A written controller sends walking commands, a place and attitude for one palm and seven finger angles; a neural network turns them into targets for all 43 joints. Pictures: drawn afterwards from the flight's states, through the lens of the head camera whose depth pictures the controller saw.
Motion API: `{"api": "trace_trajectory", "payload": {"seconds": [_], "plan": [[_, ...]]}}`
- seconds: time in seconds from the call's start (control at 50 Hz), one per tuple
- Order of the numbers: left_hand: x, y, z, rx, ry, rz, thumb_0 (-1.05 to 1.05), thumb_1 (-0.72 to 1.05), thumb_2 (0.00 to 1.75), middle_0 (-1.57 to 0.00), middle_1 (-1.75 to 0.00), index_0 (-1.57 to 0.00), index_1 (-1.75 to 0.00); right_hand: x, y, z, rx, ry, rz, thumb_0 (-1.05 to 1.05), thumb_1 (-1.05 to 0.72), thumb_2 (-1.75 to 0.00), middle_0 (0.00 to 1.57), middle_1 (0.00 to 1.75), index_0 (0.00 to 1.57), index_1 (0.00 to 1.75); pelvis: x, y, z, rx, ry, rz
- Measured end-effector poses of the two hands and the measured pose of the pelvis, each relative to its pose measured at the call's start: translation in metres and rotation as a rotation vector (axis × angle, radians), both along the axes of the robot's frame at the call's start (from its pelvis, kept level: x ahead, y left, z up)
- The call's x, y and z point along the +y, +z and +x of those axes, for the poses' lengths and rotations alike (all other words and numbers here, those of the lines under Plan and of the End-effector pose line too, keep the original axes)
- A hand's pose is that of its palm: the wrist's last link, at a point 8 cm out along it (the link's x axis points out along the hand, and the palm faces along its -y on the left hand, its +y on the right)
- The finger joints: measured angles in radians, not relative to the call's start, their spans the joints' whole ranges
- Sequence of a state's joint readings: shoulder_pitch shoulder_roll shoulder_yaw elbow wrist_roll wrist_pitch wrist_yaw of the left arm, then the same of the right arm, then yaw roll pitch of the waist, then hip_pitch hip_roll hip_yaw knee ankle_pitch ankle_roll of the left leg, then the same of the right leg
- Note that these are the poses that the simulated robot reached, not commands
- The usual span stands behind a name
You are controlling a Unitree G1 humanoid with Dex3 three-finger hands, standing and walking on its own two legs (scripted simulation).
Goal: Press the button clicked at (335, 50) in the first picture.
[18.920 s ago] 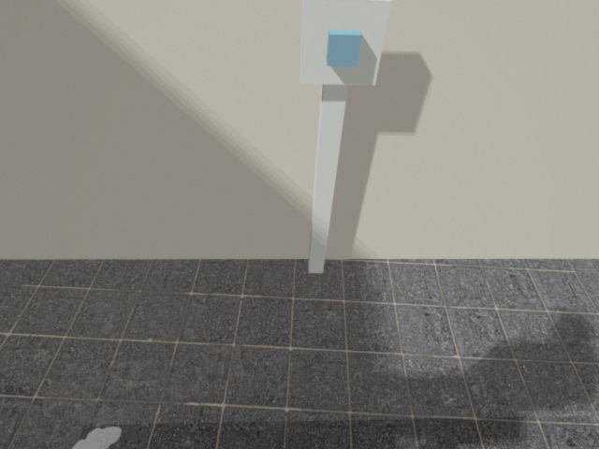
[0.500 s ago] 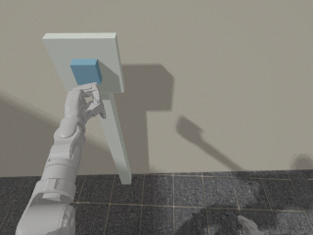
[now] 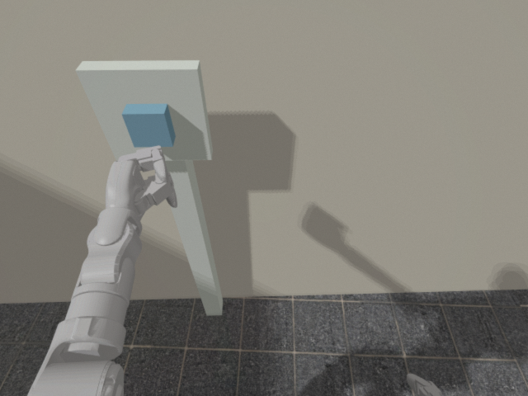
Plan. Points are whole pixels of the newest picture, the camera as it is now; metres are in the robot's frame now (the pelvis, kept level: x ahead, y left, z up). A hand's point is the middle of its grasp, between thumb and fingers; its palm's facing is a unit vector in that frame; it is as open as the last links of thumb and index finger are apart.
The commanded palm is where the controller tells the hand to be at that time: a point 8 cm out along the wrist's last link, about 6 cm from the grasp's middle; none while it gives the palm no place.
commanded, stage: press the button with the knuckle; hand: left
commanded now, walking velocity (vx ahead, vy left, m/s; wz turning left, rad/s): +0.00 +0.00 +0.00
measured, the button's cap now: (150, 124) +0.50 +0.21 +0.16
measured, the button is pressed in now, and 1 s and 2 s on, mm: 0 7 0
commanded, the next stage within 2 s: hold the button down briefly in 1.16 s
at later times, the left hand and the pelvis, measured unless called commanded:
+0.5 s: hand (176, 164) +0.44 +0.16 +0.13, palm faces +0.09 -1.00 +0.01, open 3.1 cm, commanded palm +0.40 +0.21 +0.13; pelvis +0.00 -0.01 +0.00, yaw +0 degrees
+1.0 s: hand (173, 158) +0.45 +0.17 +0.13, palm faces +0.10 -1.00 +0.00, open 2.9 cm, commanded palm +0.44 +0.22 +0.13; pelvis -0.01 -0.02 -0.01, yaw +0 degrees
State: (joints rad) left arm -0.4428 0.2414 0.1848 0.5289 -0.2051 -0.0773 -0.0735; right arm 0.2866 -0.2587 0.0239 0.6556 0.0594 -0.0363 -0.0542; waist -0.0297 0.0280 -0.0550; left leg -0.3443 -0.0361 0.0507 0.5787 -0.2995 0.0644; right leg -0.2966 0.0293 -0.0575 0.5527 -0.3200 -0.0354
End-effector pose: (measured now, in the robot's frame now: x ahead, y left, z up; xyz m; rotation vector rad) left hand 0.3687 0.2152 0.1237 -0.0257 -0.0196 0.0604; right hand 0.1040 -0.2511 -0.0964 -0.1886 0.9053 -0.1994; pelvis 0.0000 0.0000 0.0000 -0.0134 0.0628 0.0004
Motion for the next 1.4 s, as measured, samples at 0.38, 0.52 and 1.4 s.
{"api": "trace_trajectory", "payload": {"seconds": [0.38, 0.52, 1.4], "plan": [[0.004, 0.003, 0.029, 0.051, 0.045, 0.022, 0.01, 0.90, 0.90, -1.30, -1.50, -1.30, -1.50, -0.002, -0.004, -0.009, 0.035, 0.007, 0.000, 0.01, -0.91, -0.90, 0.20, 0.30, 0.20, 0.30, -0.006, -0.002, -0.007, 0.020, 0.010, 0.000], [-0.006, 0.005, 0.043, 0.020, 0.027, 0.012, 0.01, 0.90, 0.90, -1.30, -1.50, -1.29, -1.50, -0.013, -0.012, -0.037, 0.115, -0.039, -0.006, 0.01, -0.91, -0.90, 0.20, 0.30, 0.20, 0.30, -0.007, -0.003, -0.002, 0.040, -0.002, 0.002], [0.006, 0.005, 0.062, 0.036, 0.031, 0.027, -0.01, 0.73, 0.95, -1.30, -1.50, -1.38, -1.50, -0.024, -0.020, -0.130, 0.286, -0.084, -0.044, 0.01, -0.91, -0.90, 0.20, 0.30, 0.20, 0.30, -0.010, -0.012, -0.033, 0.099, 0.016, -0.015]]}}
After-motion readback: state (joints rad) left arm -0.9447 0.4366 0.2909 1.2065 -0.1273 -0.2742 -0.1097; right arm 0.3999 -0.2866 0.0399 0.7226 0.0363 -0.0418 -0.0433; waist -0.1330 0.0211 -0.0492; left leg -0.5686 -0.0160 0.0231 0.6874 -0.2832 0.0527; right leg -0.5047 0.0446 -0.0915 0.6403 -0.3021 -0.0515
